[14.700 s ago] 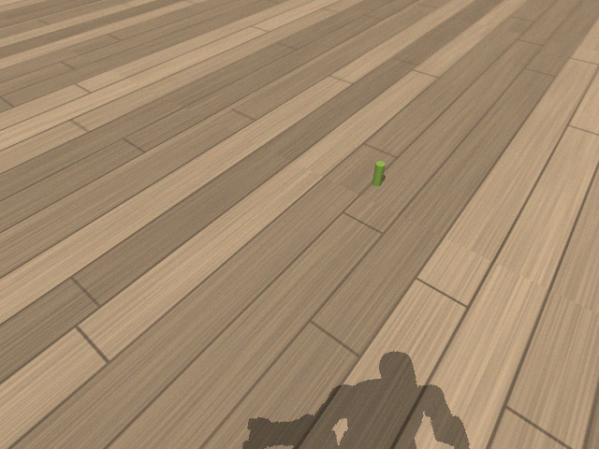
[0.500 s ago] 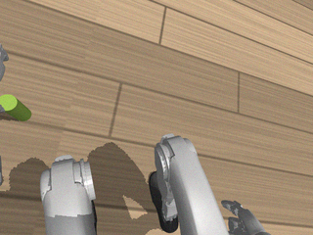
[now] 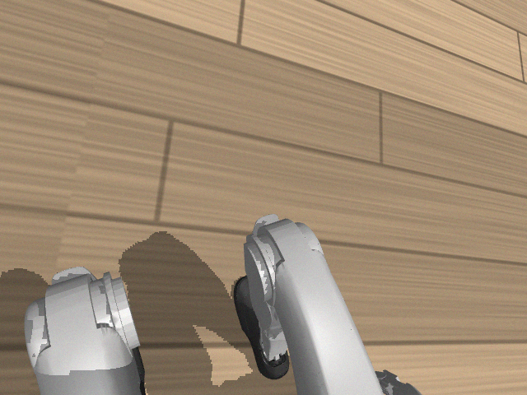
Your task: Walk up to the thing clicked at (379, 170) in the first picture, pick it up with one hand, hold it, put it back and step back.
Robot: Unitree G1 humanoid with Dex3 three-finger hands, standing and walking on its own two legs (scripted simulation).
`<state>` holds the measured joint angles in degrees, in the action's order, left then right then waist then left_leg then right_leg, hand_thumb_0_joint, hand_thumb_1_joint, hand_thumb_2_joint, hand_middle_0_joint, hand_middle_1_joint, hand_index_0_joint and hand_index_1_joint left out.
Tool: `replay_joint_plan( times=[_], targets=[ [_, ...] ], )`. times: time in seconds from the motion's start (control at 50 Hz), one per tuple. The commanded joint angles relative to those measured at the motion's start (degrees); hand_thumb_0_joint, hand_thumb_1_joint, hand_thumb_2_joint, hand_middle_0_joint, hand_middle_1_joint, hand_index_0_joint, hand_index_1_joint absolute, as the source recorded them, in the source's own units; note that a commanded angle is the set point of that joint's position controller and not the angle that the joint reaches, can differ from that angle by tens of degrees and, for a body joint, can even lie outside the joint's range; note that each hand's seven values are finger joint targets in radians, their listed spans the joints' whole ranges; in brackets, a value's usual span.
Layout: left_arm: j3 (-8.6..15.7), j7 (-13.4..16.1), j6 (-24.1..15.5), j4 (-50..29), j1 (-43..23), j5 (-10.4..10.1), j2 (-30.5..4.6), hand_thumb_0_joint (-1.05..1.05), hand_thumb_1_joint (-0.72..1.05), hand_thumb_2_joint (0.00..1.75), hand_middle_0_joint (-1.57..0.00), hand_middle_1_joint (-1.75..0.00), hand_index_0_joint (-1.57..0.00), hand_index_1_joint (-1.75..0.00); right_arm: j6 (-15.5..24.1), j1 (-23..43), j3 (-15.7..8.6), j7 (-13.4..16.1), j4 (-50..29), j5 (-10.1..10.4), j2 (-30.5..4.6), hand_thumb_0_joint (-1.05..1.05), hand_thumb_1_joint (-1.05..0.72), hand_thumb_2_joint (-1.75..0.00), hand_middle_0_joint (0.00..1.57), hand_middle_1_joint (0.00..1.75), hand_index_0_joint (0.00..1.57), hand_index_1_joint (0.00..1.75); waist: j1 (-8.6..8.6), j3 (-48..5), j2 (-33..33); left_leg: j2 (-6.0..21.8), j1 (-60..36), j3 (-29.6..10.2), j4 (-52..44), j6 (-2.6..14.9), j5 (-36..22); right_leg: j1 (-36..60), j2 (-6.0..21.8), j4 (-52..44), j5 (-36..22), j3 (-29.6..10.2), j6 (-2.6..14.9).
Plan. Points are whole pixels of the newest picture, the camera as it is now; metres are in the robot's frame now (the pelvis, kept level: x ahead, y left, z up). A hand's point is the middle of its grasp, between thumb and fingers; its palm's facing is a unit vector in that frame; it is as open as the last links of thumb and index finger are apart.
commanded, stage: rest palm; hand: left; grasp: from above
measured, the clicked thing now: out of the picture +0.47 +0.32 -0.25
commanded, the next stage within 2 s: close in 0.40 s
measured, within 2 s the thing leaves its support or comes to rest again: neither
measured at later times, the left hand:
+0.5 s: hand out of the picture +0.47 +0.32 -0.21, palm faces -0.42 -0.11 -0.90, open 12.7 cm
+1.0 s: hand out of the picture +0.47 +0.32 -0.22, palm faces -0.41 -0.12 -0.90, open 10.4 cm
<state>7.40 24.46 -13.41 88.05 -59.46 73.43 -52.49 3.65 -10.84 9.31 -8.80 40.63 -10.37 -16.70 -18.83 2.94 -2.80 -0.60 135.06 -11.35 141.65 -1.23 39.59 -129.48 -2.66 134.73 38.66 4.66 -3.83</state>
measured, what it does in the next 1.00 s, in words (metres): stands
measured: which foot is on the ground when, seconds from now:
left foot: down 0.00-1.00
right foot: down 0.00-1.00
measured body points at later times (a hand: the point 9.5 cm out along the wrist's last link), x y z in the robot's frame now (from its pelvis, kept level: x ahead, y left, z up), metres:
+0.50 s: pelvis +0.00 +0.00 +0.00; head +0.26 +0.10 +0.34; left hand +0.49 +0.33 -0.16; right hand +0.04 -0.26 -0.08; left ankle +0.07 +0.13 -0.28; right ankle +0.11 -0.13 -0.28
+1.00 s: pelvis +0.00 +0.01 -0.01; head +0.25 +0.12 +0.34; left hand +0.48 +0.33 -0.16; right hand +0.03 -0.26 -0.07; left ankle +0.07 +0.13 -0.28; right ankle +0.11 -0.13 -0.28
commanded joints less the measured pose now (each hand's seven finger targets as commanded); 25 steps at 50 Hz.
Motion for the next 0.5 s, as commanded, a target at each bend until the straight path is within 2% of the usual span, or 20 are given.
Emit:
replay_joint_plan(
  times=[0.0, 0.08, 0.1, 0.14, 0.16, 0.18, 0.22, 0.26, 0.28, 0.3, 0.34, 0.38, 0.4, 0.44, 0.46, 0.48],
  targets=[
    [0.34, 2.69, -0.12, -3.87, -16.05, -0.48, -13.32, 0.0, -0.4, 1.03, -0.17, -0.98, -0.16, -0.99, 0.72, -12.4, -4.32, 0.45, 0.05, 0.08, -16.6, 0.0, -0.89, -0.9, 0.2, 0.3, 0.2, 0.3, -1.52, -37.04, 22.66, 0.86, -29.4, 6.34, -14.48, 2.38, -10.4, 18.94, -1.27, -12.4, -13.28, 7.53, 5.25],
    [0.09, 3.01, 0.01, -2.89, -15.62, 0.01, -14.19, 0.0, -0.39, 1.04, -0.17, -1.0, -0.16, -1.0, 1.17, -11.09, -3.67, 0.16, -0.12, -0.22, -16.71, 0.0, -0.89, -0.9, 0.2, 0.3, 0.2, 0.3, -0.85, -36.64, 22.64, 0.92, -28.57, 6.34, -14.33, 2.48, -9.82, 19.47, -1.57, -12.31, -13.0, 7.58, 5.26],
    [0.0, 3.09, 0.22, -2.52, -16.06, -0.02, -13.94, 0.0, -0.38, 1.0, -0.17, -0.99, -0.17, -0.99, 1.42, -11.38, -3.74, 0.05, -0.31, -0.16, -16.83, 0.0, -0.89, -0.9, 0.2, 0.3, 0.2, 0.3, -1.41, -35.93, 21.4, 0.91, -28.05, 6.43, -13.71, 2.75, -9.66, 19.54, -1.63, -12.54, -13.2, 7.46, 5.05],
    [0.59, 3.93, 0.48, -2.81, -15.41, 0.13, -14.38, 0.0, -0.38, 1.01, -0.18, -0.98, -0.17, -0.99, 1.58, -10.78, -3.57, 0.01, -0.38, -0.17, -16.98, 0.0, -0.89, -0.9, 0.2, 0.3, 0.2, 0.3, -0.87, -37.15, 22.2, 0.94, -29.59, 6.3, -13.75, 2.49, -11.14, 20.04, -1.62, -12.11, -14.43, 7.59, 5.1],
    [0.95, 4.32, 0.39, -3.85, -16.41, 0.09, -14.91, 0.0, -0.37, 0.98, -0.17, -1.0, -0.17, -0.99, 1.68, -10.78, -3.38, -0.1, -0.52, -0.36, -17.09, 0.0, -0.89, -0.9, 0.2, 0.3, 0.2, 0.3, -1.38, -36.99, 23.66, 0.99, -29.96, 6.22, -14.11, 2.35, -11.66, 20.1, -1.55, -11.89, -14.82, 7.79, 5.09],
    [1.19, 4.8, 0.35, -3.67, -16.57, -0.04, -14.92, 0.0, -0.38, 0.99, -0.17, -0.99, -0.17, -0.98, 1.73, -10.48, -3.46, -0.12, -0.44, -0.32, -17.38, 0.0, -0.89, -0.9, 0.2, 0.3, 0.2, 0.3, -1.13, -37.05, 23.9, 1.04, -30.98, 5.75, -14.54, 2.03, -11.75, 18.79, -1.46, -11.42, -14.58, 8.21, 5.33],
    [0.78, 5.02, 0.45, -3.89, -17.45, 0.77, -14.41, 0.0, -0.39, 0.99, -0.15, -1.0, -0.16, -1.0, 2.11, -10.65, -3.5, -0.43, -0.62, -0.49, -17.41, 0.0, -0.89, -0.9, 0.2, 0.3, 0.2, 0.3, -2.2, -36.65, 25.12, 1.23, -32.57, 5.42, -14.26, 1.83, -12.68, 17.7, -1.58, -10.74, -15.17, 8.55, 5.39],
    [2.09, 5.74, 0.56, -5.13, -17.96, 0.88, -16.22, 0.0, -0.36, 1.01, -0.19, -0.99, -0.19, -0.99, 2.24, -10.58, -3.5, -0.6, -0.35, -0.56, -17.57, 0.0, -0.89, -0.9, 0.2, 0.3, 0.2, 0.3, -1.61, -37.98, 26.67, 1.23, -33.0, 5.49, -14.15, 1.7, -13.84, 18.62, -1.52, -10.5, -16.03, 8.47, 5.45],
    [2.22, 6.02, 0.71, -5.07, -17.53, 0.79, -15.78, 0.0, -0.36, 1.02, -0.19, -0.99, -0.19, -0.99, 2.41, -10.55, -3.54, -0.73, -0.4, -0.74, -17.45, 0.0, -0.89, -0.9, 0.2, 0.3, 0.2, 0.3, -1.78, -37.84, 26.57, 1.26, -33.65, 5.61, -14.0, 1.66, -14.35, 18.59, -1.53, -10.38, -16.59, 8.4, 5.4],
    [2.16, 6.22, 0.7, -4.3, -17.46, 0.42, -16.04, 0.0, -0.36, 1.02, -0.2, -1.0, -0.19, -1.0, 2.6, -9.5, -3.35, -0.78, -0.57, -0.77, -17.32, 0.0, -0.9, -0.9, 0.2, 0.3, 0.2, 0.3, -1.54, -37.35, 25.99, 1.28, -31.43, 5.9, -13.49, 2.0, -12.15, 18.7, -1.69, -11.0, -15.03, 8.19, 5.34],
    [0.86, 6.11, 0.81, -3.86, -17.95, 0.51, -14.2, 0.0, -0.35, 1.02, -0.19, -1.02, -0.19, -1.02, 2.96, -9.77, -3.24, -1.09, -0.66, -0.99, -17.33, 0.0, -0.89, -0.9, 0.2, 0.3, 0.2, 0.3, -2.75, -35.56, 25.33, 1.2, -30.42, 5.82, -13.58, 2.08, -10.84, 17.84, -1.63, -11.28, -14.0, 8.27, 5.36],
    [0.73, 5.95, 1.01, -3.41, -17.19, 0.31, -14.6, 0.0, -0.34, 1.02, -0.21, -1.0, -0.21, -1.0, 3.11, -9.53, -3.45, -1.04, -0.3, -1.11, -17.4, 0.0, -0.89, -0.9, 0.2, 0.3, 0.2, 0.3, -2.14, -35.84, 25.35, 1.27, -29.83, 5.82, -13.53, 2.21, -9.49, 18.1, -1.86, -11.77, -13.01, 8.24, 5.33],
    [0.52, 5.77, 1.21, -2.94, -16.81, 0.13, -14.19, 0.0, -0.33, 1.03, -0.21, -1.0, -0.21, -1.0, 3.31, -10.22, -3.42, -1.14, -0.37, -1.07, -17.66, 0.0, -0.89, -0.9, 0.2, 0.3, 0.2, 0.3, -2.56, -35.37, 25.37, 1.2, -30.53, 5.74, -13.75, 2.05, -10.58, 18.11, -1.61, -11.45, -13.7, 8.48, 5.24],
    [0.2, 5.42, 1.41, -3.5, -16.23, -0.2, -14.29, 0.0, -0.34, 1.05, -0.21, -1.02, -0.2, -1.02, 3.57, -10.23, -3.31, -1.39, -0.16, -1.29, -17.65, 0.0, -0.9, -0.9, 0.2, 0.3, 0.2, 0.3, -2.22, -36.58, 25.85, 1.36, -31.27, 5.68, -13.42, 2.05, -11.59, 19.51, -1.81, -11.57, -14.68, 8.36, 5.23],
    [1.44, 5.49, 1.41, -4.07, -16.5, -0.5, -16.03, 0.0, -0.34, 1.07, -0.21, -1.03, -0.2, -1.04, 3.55, -10.15, -3.71, -1.35, -0.19, -1.01, -18.06, 0.0, -0.9, -0.9, 0.2, 0.3, 0.2, 0.3, -1.97, -37.48, 25.04, 1.41, -31.4, 5.45, -13.34, 2.05, -11.65, 19.28, -1.87, -11.4, -14.66, 8.44, 5.33],
    [-0.29, 5.3, 1.55, -2.09, -15.11, -0.56, -13.56, 0.0, -0.33, 1.06, -0.22, -1.03, -0.21, -1.03, 3.51, -10.06, -3.25, -1.37, -0.29, -1.08, -17.73, 0.0, -0.9, -0.9, 0.2, 0.3, 0.2, 0.3, -2.17, -37.11, 24.86, 1.35, -30.86, 5.54, -13.19, 2.06, -12.48, 20.25, -1.8, -11.58, -15.52, 8.44, 5.12]
  ],
)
